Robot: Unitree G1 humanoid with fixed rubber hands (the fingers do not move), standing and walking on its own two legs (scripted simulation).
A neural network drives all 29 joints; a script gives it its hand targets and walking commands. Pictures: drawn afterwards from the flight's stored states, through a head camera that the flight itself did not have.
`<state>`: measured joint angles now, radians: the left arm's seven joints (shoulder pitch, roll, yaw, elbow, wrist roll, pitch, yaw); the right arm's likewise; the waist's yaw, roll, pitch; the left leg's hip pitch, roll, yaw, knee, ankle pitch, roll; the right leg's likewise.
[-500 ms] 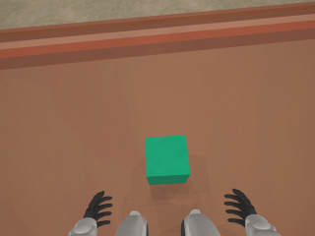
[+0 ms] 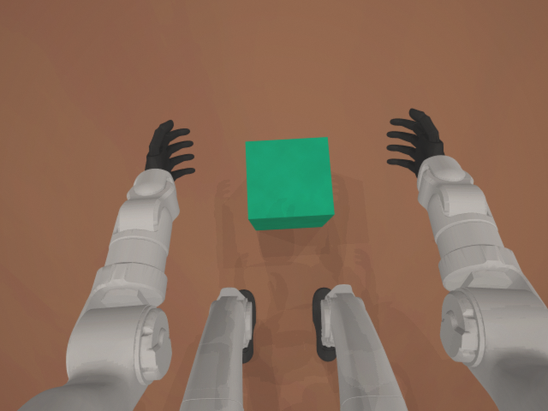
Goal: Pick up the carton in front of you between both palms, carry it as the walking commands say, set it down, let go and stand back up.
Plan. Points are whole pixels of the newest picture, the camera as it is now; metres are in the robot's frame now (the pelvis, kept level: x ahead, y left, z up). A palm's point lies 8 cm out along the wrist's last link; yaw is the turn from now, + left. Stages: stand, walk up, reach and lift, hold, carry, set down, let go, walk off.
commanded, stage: reach and lift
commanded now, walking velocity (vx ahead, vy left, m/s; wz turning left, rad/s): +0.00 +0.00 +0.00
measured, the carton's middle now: (287, 188) +0.51 -0.01 -0.53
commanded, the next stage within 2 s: none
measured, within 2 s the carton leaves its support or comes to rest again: leaves its support in 2.00 s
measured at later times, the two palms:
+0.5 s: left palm (183, 140) +0.52 +0.18 -0.18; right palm (397, 128) +0.53 -0.20 -0.17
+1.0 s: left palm (212, 181) +0.51 +0.18 -0.41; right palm (362, 173) +0.52 -0.20 -0.41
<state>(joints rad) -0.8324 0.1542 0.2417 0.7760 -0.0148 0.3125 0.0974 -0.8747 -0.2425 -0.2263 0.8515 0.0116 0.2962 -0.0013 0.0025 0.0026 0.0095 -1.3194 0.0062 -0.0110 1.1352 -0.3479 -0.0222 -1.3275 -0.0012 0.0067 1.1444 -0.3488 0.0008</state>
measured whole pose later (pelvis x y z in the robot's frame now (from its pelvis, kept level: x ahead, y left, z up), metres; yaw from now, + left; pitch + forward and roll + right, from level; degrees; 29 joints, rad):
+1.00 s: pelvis -0.03 +0.00 -0.25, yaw +1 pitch +42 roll +1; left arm -1.37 0.30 0.15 1.03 -0.19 0.10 0.15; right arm -1.42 -0.41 -0.11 1.11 0.19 0.09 -0.08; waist 0.00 0.01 0.23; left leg -2.25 -0.05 -0.03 2.04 -0.53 -0.06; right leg -2.27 0.04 0.05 2.05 -0.52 0.03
